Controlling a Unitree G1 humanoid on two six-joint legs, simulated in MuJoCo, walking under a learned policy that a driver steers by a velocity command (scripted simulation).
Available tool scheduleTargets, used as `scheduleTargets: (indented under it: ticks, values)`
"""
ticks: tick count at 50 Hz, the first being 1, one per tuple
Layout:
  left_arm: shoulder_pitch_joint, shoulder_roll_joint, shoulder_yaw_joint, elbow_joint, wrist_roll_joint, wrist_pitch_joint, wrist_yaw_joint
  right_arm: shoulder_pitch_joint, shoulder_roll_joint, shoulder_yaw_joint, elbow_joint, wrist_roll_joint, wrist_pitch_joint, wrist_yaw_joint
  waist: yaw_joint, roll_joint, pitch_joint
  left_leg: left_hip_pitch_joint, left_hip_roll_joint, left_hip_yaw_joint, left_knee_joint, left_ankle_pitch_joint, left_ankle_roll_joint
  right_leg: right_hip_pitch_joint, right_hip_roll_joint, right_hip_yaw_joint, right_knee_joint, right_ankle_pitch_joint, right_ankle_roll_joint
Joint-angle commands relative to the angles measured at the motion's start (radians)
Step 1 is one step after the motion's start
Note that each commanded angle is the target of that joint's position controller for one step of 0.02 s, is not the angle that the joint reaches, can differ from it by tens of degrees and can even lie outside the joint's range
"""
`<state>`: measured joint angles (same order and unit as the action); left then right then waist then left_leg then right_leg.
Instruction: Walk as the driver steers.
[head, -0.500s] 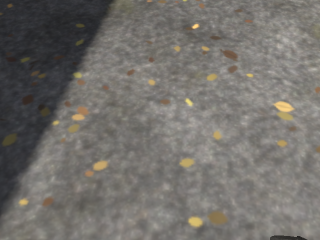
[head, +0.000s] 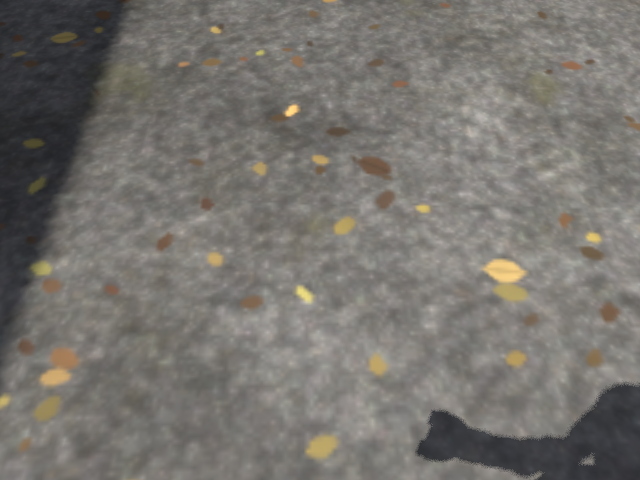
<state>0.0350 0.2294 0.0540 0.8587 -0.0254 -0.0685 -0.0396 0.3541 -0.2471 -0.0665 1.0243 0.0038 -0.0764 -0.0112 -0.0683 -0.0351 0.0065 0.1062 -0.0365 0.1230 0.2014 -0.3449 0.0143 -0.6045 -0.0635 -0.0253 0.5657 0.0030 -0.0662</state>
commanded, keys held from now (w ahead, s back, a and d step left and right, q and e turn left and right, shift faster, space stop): w+e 0.08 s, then e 0.24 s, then no key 0.68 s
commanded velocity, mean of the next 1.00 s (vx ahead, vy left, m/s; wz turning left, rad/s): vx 0.16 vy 0.00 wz -0.27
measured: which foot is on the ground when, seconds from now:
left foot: down 0.00-0.08, up 0.10-0.50, down 0.52-1.00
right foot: up 0.00-0.04, down 0.06-0.52, up 0.54-0.80, down 0.82-1.00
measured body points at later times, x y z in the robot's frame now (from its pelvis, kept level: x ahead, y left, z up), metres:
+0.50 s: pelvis +0.23 -0.03 +0.00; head +0.26 -0.04 +0.45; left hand +0.39 +0.23 -0.11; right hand +0.35 -0.32 -0.10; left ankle +0.37 +0.07 -0.72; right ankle +0.17 -0.11 -0.73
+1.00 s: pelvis +0.29 -0.05 +0.00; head +0.29 -0.06 +0.45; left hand +0.42 +0.18 -0.13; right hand +0.31 -0.32 -0.13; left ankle +0.37 +0.07 -0.73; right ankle +0.22 -0.16 -0.73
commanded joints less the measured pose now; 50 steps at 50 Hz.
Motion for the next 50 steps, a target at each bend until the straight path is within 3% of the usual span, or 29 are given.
scheduleTargets:
  ticks: [1, 2, 3, 4, 5, 6, 7, 8, 9, 12, 14, 17, 22, 24, 25, 26, 27, 28, 29, 30, 33, 36, 38, 40, 41, 42, 44, 47, 50]
  values:
    - [-0.03, 0.115, 0.032, -0.085, 0.003, -0.015, -0.018, -0.01, -0.185, -0.04, -0.042, 0.004, 0.012, -0.014, 0.064, 0.133, -0.001, 0.034, 0.306, -0.025, 0.171, 0.924, 0.113, 0.076, 0.061, -0.059, 0.002, -0.124, -0.051]
    - [0.109, 0.153, 0.057, -0.051, 0.004, -0.013, -0.017, -0.032, -0.185, -0.038, -0.055, 0.004, 0.021, -0.019, 0.14, 0.125, -0.076, -0.005, 0.274, 0.015, 0.354, 1.028, 0.086, 0.259, 0.107, -0.085, -0.032, -0.102, -0.077]
    - [0.278, 0.224, 0.089, -0.014, 0.006, -0.008, -0.007, -0.031, -0.174, -0.03, -0.077, -0.004, 0.021, -0.026, 0.206, 0.071, -0.174, -0.201, 0.237, 0.033, 0.616, 0.884, 0.048, 0.552, 0.049, 0.043, -0.031, -0.072, -0.126]
    - [0.379, 0.335, 0.114, -0.006, 0.008, -0.006, 0.003, 0.051, -0.055, 0.012, -0.123, -0.027, -0.006, -0.008, 0.159, -0.17, -0.305, -0.648, 0.058, 0.015, 1.024, 0.256, -0.026, 0.948, -0.211, 0.561, -0.087, -0.187, -0.312]
    - [0.373, 0.281, 0.09, -0.017, 0.011, -0.006, 0.005, 0.012, -0.075, 0.014, -0.126, -0.008, -0.048, 0.007, 0.165, -0.166, -0.384, -0.816, -0.025, -0.171, 1.184, -0.224, -0.026, 1.034, -0.299, 0.844, -0.248, -0.131, -0.364]
    - [0.315, 0.226, 0.073, -0.031, 0.021, -0.009, 0.009, -0.082, -0.146, -0.006, -0.154, 0.027, -0.073, 0.016, 0.173, -0.118, -0.267, -0.892, 0.038, -0.221, 1.223, -0.181, -0.006, 0.945, -0.258, 0.67, -0.232, 0.031, -0.304]
    - [0.235, 0.191, 0.063, -0.056, 0.021, -0.012, 0.011, -0.123, -0.151, -0.006, -0.163, 0.028, -0.08, 0.012, 0.143, -0.031, -0.182, -0.861, 0.083, -0.209, 1.168, -0.108, -0.002, 0.787, -0.216, 0.504, -0.217, 0.228, -0.268]
    - [0.17, 0.166, 0.056, -0.075, 0.019, -0.01, 0.011, -0.138, -0.152, -0.015, -0.159, 0.008, -0.074, 0.002, 0.103, 0.043, -0.113, -0.809, 0.114, -0.194, 1.09, -0.072, -0.012, 0.627, -0.174, 0.388, -0.221, 0.361, -0.24]
    - [0.138, 0.147, 0.049, -0.088, 0.024, -0.007, 0.014, -0.133, -0.158, -0.026, -0.165, -0.003, -0.057, -0.008, 0.067, 0.046, -0.087, -0.733, 0.134, -0.19, 1.034, -0.056, -0.021, 0.506, -0.146, 0.325, -0.239, 0.42, -0.223]
    - [0.136, 0.188, 0.058, -0.101, 0.033, -0.003, 0.025, -0.11, -0.108, -0.024, -0.189, -0.014, -0.011, -0.024, 0.026, 0.001, -0.084, -0.647, 0.113, -0.171, 0.888, 0.003, -0.057, 0.357, -0.1, 0.252, -0.258, 0.544, -0.224]
    - [0.154, 0.214, 0.067, -0.102, 0.024, 0.006, 0.039, -0.152, -0.098, -0.022, -0.213, -0.018, 0.002, -0.031, 0.032, -0.023, -0.098, -0.647, 0.084, -0.163, 0.752, 0.089, -0.074, 0.341, -0.076, 0.228, -0.246, 0.554, -0.208]
    - [0.168, 0.207, 0.065, -0.106, 0.007, 0.032, 0.059, -0.229, -0.09, -0.015, -0.239, -0.013, 0.011, -0.025, 0.061, -0.056, -0.131, -0.604, 0.051, -0.169, 0.564, 0.258, -0.082, 0.354, -0.043, 0.216, -0.219, 0.438, -0.153]
    - [0.199, 0.181, 0.051, -0.092, 0.021, 0.052, 0.073, -0.313, -0.115, -0.014, -0.267, -0.011, 0.006, -0.001, 0.101, -0.076, -0.11, -0.568, 0.044, -0.188, 0.402, 0.287, -0.07, 0.419, -0.079, 0.296, -0.159, 0.274, -0.131]
    - [0.185, 0.168, 0.042, -0.096, 0.022, 0.052, 0.076, -0.28, -0.136, -0.021, -0.262, -0.017, -0.007, 0.005, 0.077, -0.084, -0.1, -0.516, 0.043, -0.184, 0.309, 0.281, -0.036, 0.445, -0.081, 0.337, -0.099, 0.222, -0.114]
    - [0.178, 0.156, 0.036, -0.097, 0.021, 0.051, 0.076, -0.25, -0.138, -0.022, -0.255, -0.023, -0.017, 0.005, 0.051, -0.075, -0.097, -0.436, 0.051, -0.18, 0.212, 0.399, -0.007, 0.434, -0.049, 0.335, -0.054, 0.176, -0.085]
    - [0.207, 0.122, 0.024, -0.105, 0.036, 0.044, 0.075, -0.23, -0.182, -0.028, -0.258, -0.041, -0.025, 0.0, 0.062, 0.0, -0.14, -0.299, 0.157, -0.269, 0.214, 0.711, 0.038, 0.382, 0.016, 0.301, 0.038, 0.07, -0.04]
    - [0.327, 0.099, 0.017, -0.092, 0.044, 0.033, 0.072, -0.224, -0.225, -0.031, -0.267, -0.057, -0.018, -0.007, 0.122, 0.17, -0.205, -0.103, 0.321, -0.417, 0.274, 1.059, 0.17, 0.236, 0.119, 0.225, 0.184, -0.315, 0.012]
    - [0.34, 0.122, 0.016, -0.09, 0.032, 0.038, 0.073, -0.178, -0.148, -0.017, -0.246, -0.05, -0.001, -0.007, 0.092, 0.285, -0.265, -0.067, 0.439, -0.572, 0.242, 1.015, 0.299, 0.159, 0.14, 0.172, 0.305, -0.662, 0.067]
    - [0.283, 0.186, 0.03, -0.097, 0.022, 0.052, 0.074, -0.166, -0.112, -0.003, -0.244, -0.028, 0.006, -0.001, 0.063, 0.227, -0.247, -0.088, 0.432, -0.618, 0.201, 0.825, 0.313, 0.119, 0.111, 0.171, 0.412, -0.706, 0.094]
    - [0.23, 0.198, 0.038, -0.103, 0.017, 0.071, 0.078, -0.18, -0.123, -0.004, -0.244, -0.02, 0.014, 0.0, 0.053, 0.178, -0.211, -0.121, 0.391, -0.584, 0.184, 0.656, 0.278, 0.085, 0.097, 0.164, 0.489, -0.668, 0.112]
    - [0.231, 0.154, 0.036, -0.082, 0.019, 0.113, 0.084, -0.301, -0.136, -0.001, -0.26, -0.021, 0.037, 0.0, 0.099, 0.158, -0.102, -0.344, 0.284, -0.423, 0.11, 0.374, 0.195, 0.168, 0.05, 0.131, 0.423, -0.548, 0.137]
    - [0.228, 0.092, 0.017, -0.056, 0.02, 0.101, 0.08, -0.294, -0.123, -0.002, -0.237, -0.022, 0.055, -0.002, 0.083, 0.207, -0.106, -0.384, 0.208, -0.314, 0.105, 0.333, 0.171, 0.304, 0.059, 0.058, 0.176, -0.442, 0.136]
    - [0.243, 0.099, 0.02, -0.036, 0.02, 0.095, 0.077, -0.277, -0.128, -0.001, -0.221, -0.012, 0.059, -0.005, 0.09, 0.198, -0.124, -0.367, 0.207, -0.31, 0.128, 0.26, 0.166, 0.386, 0.068, 0.035, 0.004, -0.295, 0.119]
    - [0.237, 0.117, 0.024, -0.029, 0.033, 0.095, 0.072, -0.241, -0.114, 0.006, -0.203, -0.003, 0.058, -0.005, 0.093, 0.172, -0.106, -0.414, 0.183, -0.302, 0.134, 0.108, 0.107, 0.472, 0.06, 0.043, -0.136, -0.182, 0.078]
    - [0.224, 0.159, 0.029, -0.042, 0.047, 0.096, 0.074, -0.231, -0.101, 0.012, -0.199, -0.011, 0.052, -0.001, 0.079, 0.113, -0.09, -0.464, 0.161, -0.278, 0.165, 0.028, 0.057, 0.498, -0.017, 0.123, -0.149, -0.147, 0.043]
    - [0.203, 0.206, 0.039, -0.033, 0.042, 0.097, 0.074, -0.208, -0.089, 0.011, -0.201, -0.02, 0.045, 0.005, 0.027, -0.014, -0.053, -0.457, 0.081, -0.191, 0.186, -0.015, 0.012, 0.405, -0.051, 0.162, -0.144, -0.255, -0.002]
    - [0.183, 0.116, 0.016, -0.022, 0.048, 0.079, 0.064, -0.26, -0.081, 0.012, -0.193, -0.024, 0.044, 0.003, 0.045, -0.053, -0.007, -0.319, 0.058, -0.151, 0.248, 0.106, -0.026, 0.24, -0.03, 0.164, -0.221, -0.479, 0.005]
    - [0.185, 0.123, 0.014, -0.004, 0.043, 0.047, 0.062, -0.229, -0.092, 0.007, -0.161, -0.016, 0.053, -0.009, 0.041, -0.05, 0.015, -0.297, 0.071, -0.165, 0.269, 0.209, -0.004, 0.243, -0.009, 0.138, -0.205, -0.359, 0.044]
    - [0.226, 0.121, 0.011, 0.021, 0.034, 0.039, 0.066, -0.219, -0.089, 0.005, -0.135, -0.012, 0.053, -0.009, 0.054, -0.015, 0.003, -0.296, 0.073, -0.164, 0.275, 0.268, -0.002, 0.288, 0.002, 0.123, -0.173, -0.264, 0.044]
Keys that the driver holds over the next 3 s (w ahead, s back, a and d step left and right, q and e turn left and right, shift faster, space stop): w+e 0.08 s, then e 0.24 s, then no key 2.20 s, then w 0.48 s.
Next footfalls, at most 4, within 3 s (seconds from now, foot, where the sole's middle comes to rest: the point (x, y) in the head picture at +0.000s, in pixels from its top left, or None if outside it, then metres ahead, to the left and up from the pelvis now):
0.06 right None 0.21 -0.11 -0.77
0.52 left None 0.41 0.05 -0.77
0.82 right None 0.26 -0.17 -0.77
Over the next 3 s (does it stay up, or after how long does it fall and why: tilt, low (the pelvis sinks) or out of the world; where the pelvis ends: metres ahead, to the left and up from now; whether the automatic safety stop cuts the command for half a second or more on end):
stays up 0.43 -0.06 0.01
